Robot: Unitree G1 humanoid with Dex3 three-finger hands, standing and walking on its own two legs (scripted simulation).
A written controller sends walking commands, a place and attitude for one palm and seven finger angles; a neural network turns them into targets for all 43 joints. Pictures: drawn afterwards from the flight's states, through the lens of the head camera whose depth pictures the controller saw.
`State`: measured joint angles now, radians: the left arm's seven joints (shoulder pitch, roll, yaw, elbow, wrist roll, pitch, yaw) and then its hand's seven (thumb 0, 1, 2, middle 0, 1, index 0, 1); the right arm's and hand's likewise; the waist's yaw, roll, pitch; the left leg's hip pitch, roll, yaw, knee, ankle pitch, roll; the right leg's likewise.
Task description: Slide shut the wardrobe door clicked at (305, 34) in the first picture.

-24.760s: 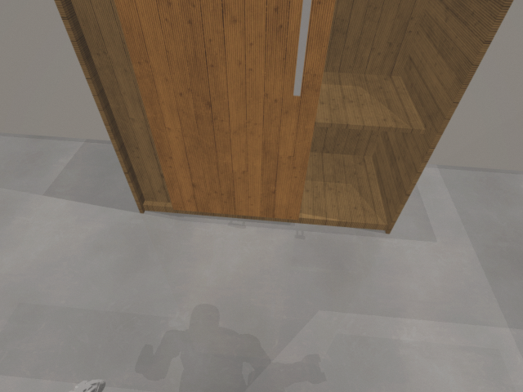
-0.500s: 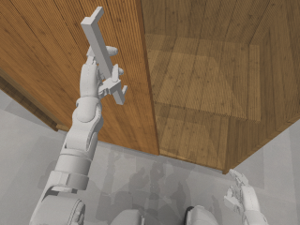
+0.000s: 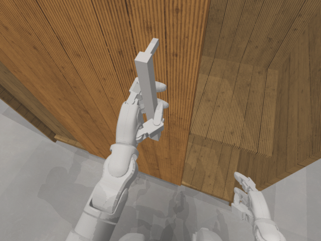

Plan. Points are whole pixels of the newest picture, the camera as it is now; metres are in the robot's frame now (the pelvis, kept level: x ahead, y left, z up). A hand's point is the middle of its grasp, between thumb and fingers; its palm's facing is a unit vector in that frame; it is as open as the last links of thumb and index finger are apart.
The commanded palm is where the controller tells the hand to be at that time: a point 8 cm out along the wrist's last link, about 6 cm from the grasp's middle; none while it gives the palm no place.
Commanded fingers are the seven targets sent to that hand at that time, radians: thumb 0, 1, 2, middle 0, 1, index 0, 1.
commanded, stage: step sideways, sliding the door along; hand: left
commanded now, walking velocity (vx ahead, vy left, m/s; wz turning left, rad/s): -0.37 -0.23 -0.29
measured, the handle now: (155, 100) +0.38 +0.08 +0.12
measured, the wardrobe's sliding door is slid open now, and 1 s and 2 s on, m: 0.29 0.00 0.00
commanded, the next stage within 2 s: stop walking and hold the door there in 1.86 s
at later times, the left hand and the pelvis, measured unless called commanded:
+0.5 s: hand (235, 146) +0.30 -0.08 +0.12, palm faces -0.38 -0.92 -0.11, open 6.5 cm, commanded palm +0.30 -0.06 +0.13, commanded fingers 0.00 0.90 0.90 -0.45 -1.40 -0.45 -1.40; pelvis -0.01 -0.07 +0.00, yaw -8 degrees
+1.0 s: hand (310, 168) +0.27 -0.20 +0.13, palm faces -0.33 -0.94 -0.11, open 6.5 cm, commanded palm +0.27 -0.19 +0.13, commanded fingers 0.00 0.90 0.90 -0.45 -1.40 -0.45 -1.40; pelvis -0.12 -0.18 +0.01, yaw -13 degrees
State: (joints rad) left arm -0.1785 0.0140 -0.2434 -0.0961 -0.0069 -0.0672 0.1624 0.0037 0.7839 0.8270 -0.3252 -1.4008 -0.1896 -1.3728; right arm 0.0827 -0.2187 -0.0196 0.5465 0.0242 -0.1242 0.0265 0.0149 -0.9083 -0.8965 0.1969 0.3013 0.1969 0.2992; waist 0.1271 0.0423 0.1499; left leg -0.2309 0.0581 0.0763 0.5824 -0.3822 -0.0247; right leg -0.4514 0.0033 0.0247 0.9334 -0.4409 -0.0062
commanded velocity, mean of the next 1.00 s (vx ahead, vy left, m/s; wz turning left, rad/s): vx -0.20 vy -0.28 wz -0.07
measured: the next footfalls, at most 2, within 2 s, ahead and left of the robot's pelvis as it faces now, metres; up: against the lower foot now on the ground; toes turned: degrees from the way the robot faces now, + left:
right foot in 0.16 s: +0.09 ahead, -0.12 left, +0.00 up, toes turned -5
left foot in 0.42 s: +0.05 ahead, +0.10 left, +0.00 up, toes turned +1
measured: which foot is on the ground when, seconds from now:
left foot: down 0.00-0.22, up 0.24-0.40, down 0.42-0.64, up 0.66-0.86, down 0.88-1.00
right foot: up 0.00-0.14, down 0.16-0.42, up 0.44-0.60, down 0.62-0.90, up 0.92-1.00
